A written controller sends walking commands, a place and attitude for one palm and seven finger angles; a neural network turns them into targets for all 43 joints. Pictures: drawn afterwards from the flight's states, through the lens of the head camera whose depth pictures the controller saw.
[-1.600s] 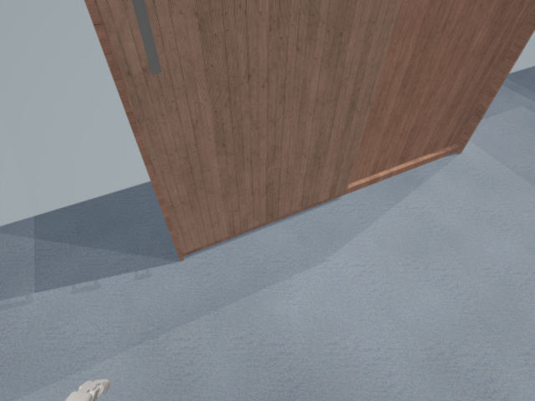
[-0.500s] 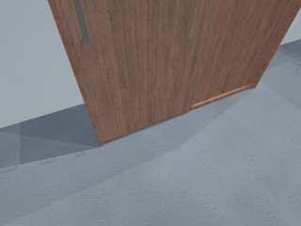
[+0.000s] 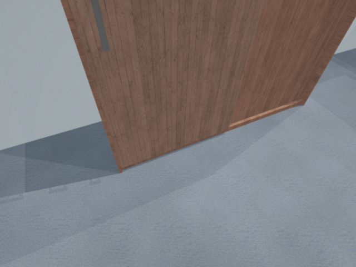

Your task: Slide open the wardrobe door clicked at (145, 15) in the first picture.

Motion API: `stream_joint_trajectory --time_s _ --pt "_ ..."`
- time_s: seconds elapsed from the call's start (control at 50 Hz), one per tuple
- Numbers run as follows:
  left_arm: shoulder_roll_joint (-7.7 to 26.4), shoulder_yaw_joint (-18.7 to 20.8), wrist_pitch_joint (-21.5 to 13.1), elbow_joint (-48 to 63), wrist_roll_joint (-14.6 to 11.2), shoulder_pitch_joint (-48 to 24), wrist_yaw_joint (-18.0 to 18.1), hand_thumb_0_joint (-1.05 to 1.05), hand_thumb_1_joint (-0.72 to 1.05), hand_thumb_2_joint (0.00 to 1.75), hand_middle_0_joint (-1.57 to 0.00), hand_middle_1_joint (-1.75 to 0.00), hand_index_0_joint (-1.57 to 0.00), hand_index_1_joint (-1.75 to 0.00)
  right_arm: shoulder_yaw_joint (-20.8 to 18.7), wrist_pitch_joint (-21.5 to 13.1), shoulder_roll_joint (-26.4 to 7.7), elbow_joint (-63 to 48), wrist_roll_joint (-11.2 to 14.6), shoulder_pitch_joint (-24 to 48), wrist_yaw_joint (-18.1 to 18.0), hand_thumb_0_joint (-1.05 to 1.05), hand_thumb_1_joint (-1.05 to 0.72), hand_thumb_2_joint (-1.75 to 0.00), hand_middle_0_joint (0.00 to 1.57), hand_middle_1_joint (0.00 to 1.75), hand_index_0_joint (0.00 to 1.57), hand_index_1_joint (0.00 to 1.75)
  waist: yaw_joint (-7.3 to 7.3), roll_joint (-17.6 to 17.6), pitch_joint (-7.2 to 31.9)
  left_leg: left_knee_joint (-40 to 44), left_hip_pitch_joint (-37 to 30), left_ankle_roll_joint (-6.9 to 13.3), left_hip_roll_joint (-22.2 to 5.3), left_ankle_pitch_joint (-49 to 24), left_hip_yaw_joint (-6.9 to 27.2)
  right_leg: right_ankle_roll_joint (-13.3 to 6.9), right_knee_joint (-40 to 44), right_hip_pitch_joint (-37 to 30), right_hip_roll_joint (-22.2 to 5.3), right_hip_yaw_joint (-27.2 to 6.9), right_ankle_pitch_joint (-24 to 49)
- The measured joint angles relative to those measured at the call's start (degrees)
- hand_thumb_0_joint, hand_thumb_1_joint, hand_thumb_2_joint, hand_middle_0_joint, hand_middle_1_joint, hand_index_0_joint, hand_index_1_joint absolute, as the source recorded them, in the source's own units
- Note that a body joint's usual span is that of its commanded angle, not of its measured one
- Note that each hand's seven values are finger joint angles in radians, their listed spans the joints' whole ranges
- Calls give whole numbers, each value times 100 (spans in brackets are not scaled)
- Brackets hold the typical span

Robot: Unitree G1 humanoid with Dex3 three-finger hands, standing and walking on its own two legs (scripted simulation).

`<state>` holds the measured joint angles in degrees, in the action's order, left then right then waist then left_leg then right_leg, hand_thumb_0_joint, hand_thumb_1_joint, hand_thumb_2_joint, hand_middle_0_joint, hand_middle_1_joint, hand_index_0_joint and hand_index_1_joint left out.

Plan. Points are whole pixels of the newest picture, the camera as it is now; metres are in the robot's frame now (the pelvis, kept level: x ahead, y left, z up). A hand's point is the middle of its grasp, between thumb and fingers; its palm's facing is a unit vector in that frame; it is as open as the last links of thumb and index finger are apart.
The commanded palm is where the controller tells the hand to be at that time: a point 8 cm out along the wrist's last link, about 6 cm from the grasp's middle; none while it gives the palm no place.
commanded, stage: turn to face it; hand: left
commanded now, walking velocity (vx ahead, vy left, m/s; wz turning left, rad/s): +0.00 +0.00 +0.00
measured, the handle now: (98, 20) +0.82 +0.33 +0.19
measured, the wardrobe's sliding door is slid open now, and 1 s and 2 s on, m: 0.00 0.00 0.00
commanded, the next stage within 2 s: take the last steps up to it in 0.96 s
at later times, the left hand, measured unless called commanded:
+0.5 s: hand out of the picture +0.00 +0.25 -0.21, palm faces +0.21 -0.95 -0.22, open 7.4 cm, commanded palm none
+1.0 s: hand out of the picture -0.07 +0.21 -0.17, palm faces +0.39 -0.88 -0.26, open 7.4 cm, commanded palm none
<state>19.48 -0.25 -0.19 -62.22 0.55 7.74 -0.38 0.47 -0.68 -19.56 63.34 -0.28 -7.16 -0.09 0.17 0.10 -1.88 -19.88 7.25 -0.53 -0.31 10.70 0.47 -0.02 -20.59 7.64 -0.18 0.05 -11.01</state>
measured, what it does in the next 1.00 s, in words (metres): steps on the spot, turning left: right foot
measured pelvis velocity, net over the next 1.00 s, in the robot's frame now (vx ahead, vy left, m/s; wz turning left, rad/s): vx -0.06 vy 0.00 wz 0.39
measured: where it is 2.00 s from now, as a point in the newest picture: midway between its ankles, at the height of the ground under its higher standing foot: outside the picture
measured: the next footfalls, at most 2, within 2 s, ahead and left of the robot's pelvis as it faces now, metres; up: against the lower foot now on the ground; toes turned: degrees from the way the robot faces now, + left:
right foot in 0.94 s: +0.01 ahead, -0.09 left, +0.00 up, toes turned +19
left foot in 1.34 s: -0.10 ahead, +0.13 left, +0.00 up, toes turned +31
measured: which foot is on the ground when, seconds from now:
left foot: down 0.00-0.96, up 0.98-1.00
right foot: down 0.00-0.46, up 0.48-0.92, down 0.94-1.00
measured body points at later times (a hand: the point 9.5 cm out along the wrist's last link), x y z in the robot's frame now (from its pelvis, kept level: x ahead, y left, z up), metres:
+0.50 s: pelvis -0.03 +0.04 -0.03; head -0.01 +0.07 +0.42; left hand -0.01 +0.30 -0.19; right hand +0.07 -0.21 -0.16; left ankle -0.02 +0.13 -0.75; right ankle +0.00 -0.11 -0.73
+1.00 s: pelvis -0.06 +0.00 -0.01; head -0.05 -0.02 +0.44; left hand -0.09 +0.25 -0.15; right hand +0.07 -0.22 -0.17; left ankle -0.03 +0.13 -0.73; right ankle -0.03 -0.10 -0.75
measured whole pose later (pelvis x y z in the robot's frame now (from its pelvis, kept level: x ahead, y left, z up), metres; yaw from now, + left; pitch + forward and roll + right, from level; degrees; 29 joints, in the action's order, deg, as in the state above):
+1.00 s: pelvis -0.06 +0.00 -0.01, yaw +22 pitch -1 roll +0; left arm 10.1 2.2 1.7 -54.1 1.1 13.2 1.4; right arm -4.1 3.5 -12.6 56.1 -0.8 -14.1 -0.1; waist -1.1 -2.4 -1.2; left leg -38.0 23.2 0.3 4.5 18.2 4.9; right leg -0.7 -30.3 12.3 -0.6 3.1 -16.3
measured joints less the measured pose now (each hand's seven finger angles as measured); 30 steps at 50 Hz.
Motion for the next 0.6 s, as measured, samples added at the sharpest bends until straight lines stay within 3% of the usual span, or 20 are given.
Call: stream_joint_trajectory --time_s 0.24,0.28,0.38,0.42,0.46,0.52,0.6 --pt "-186 70 156 275 -8 -4 120 0 90 90 -20 -30 -20 -30 -49 193 162 -224 -8 -137 -4 0 -91 -90 20 30 21 30 -59 -13 -62 -588 462 15 127 183 252 41 -563 336 -127 253 -286" --pt "-289 84 180 406 4 31 123 0 90 90 -20 -30 -20 -30 -74 268 239 -318 -9 -198 15 0 -91 -90 20 30 20 30 -66 -55 -99 -936 702 23 154 285 340 35 -753 448 -152 371 -380" --pt "-483 130 175 675 87 156 163 0 90 90 -20 -30 -20 -30 -192 426 484 -489 5 -341 56 0 -91 -90 20 30 20 30 -81 36 -309 -2852 1379 -43 97 1609 -38 72 -1097 491 -388 731 -567" --pt "-491 158 195 723 102 218 159 0 90 90 -20 -30 -20 -30 -217 413 591 -573 24 -407 92 0 -91 -90 20 30 20 30 -112 164 -357 -2662 1313 -81 14 1523 -228 164 -1276 531 -552 849 -655" --pt "-495 184 242 780 69 301 144 0 90 90 -21 -30 -20 -30 -223 328 627 -709 10 -545 125 0 -91 -90 20 30 21 30 -157 225 -313 -1829 1082 -36 -46 754 -270 263 -1734 750 -725 955 -866" --pt "-479 260 401 785 34 291 149 0 90 90 -20 -30 -20 -30 -236 251 754 -752 -33 -568 94 0 -91 -90 20 30 21 30 -90 382 -387 -1973 1240 309 156 710 -319 308 -3198 1423 -658 399 -1858" --pt "-522 339 444 711 40 322 120 1 91 90 -20 -30 -20 -30 -211 236 864 -794 -68 -664 14 0 -91 -90 20 30 21 30 -115 282 -321 -1404 1122 416 228 398 -203 329 -4248 1965 -433 171 -1502"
